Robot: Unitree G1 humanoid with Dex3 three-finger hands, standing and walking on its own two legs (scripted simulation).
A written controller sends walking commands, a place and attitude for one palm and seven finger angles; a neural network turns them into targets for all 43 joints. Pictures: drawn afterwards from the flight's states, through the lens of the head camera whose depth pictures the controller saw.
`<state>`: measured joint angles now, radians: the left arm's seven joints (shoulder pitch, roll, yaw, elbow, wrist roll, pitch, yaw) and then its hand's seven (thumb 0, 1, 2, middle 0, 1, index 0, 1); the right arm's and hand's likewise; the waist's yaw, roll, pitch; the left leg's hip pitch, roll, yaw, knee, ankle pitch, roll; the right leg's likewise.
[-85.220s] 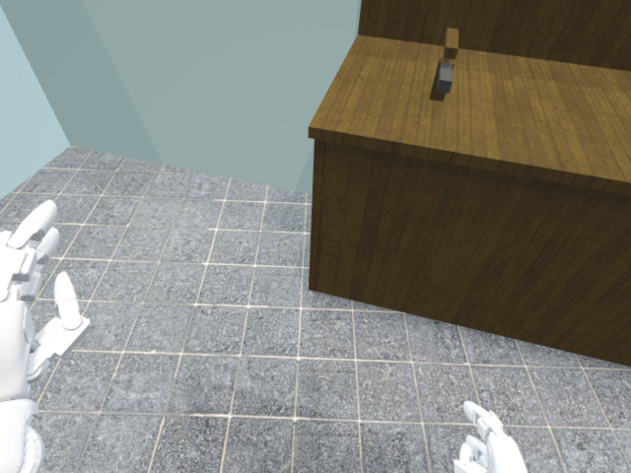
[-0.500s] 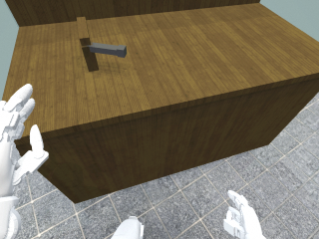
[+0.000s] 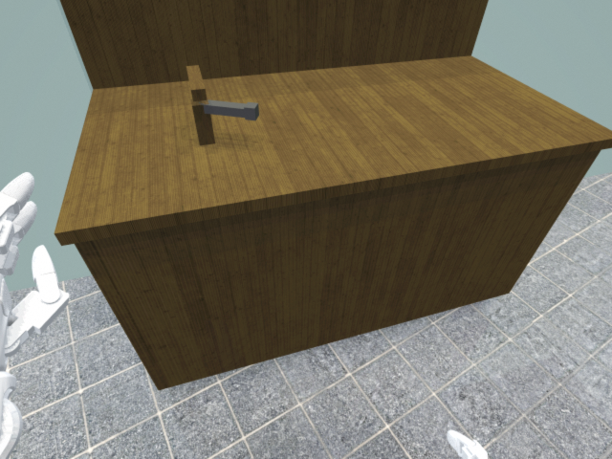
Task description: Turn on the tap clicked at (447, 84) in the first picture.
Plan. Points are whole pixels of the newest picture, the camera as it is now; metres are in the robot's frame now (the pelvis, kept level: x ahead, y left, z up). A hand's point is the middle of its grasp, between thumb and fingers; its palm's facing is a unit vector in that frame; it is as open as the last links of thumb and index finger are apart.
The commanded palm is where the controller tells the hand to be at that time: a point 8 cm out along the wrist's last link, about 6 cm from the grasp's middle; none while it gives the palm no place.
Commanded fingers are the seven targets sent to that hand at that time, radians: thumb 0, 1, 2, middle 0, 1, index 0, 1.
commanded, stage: stop stepping back and stand still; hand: left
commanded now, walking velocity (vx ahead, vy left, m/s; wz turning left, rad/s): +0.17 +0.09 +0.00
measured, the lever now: (251, 111) +0.78 +0.15 +0.12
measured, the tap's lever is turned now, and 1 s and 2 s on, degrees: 62 62 62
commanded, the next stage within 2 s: stand and check the lever's angle in 0.42 s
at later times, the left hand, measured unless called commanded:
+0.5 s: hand (66, 334) +0.18 +0.23 +0.19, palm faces +0.38 -0.85 -0.36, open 7.4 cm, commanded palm +0.13 +0.26 +0.20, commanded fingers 0.00 0.90 0.90 -0.20 -0.30 -0.20 -0.30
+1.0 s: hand (117, 312) +0.21 +0.20 +0.18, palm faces +0.37 -0.86 -0.35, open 7.4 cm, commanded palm +0.16 +0.25 +0.20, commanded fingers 0.00 0.90 0.90 -0.20 -0.30 -0.20 -0.30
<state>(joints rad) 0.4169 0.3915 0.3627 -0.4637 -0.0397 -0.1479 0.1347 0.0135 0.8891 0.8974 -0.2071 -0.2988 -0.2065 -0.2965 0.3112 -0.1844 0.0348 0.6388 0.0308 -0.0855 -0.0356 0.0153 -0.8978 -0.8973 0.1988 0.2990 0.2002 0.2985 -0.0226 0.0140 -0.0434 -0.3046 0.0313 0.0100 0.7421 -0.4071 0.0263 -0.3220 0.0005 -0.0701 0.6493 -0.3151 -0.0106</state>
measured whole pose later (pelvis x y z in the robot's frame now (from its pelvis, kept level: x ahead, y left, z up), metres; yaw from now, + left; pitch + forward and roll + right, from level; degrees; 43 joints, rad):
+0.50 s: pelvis -0.04 -0.01 +0.02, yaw -1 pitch -1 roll -2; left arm 0.50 0.37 0.35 -0.48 -0.05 -0.13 0.16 0.01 0.89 0.90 -0.20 -0.30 -0.20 -0.30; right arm 0.30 -0.17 0.05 0.63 0.02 -0.11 -0.05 0.02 -0.90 -0.90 0.20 0.30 0.20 0.30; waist -0.05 0.01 -0.04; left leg -0.24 0.04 0.00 0.56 -0.30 0.01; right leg -0.30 -0.01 -0.08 0.55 -0.35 -0.02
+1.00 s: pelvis +0.01 -0.03 +0.02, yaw +2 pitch -1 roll -1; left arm 0.52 0.33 0.30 -0.54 -0.06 -0.15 0.14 0.01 0.89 0.90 -0.21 -0.30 -0.21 -0.30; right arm 0.19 -0.20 0.01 0.62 0.01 -0.09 -0.05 0.02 -0.90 -0.90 0.20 0.30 0.20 0.30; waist -0.02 0.01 0.03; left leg -0.23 0.03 -0.01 0.56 -0.32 0.00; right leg -0.25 0.03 -0.06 0.51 -0.24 -0.04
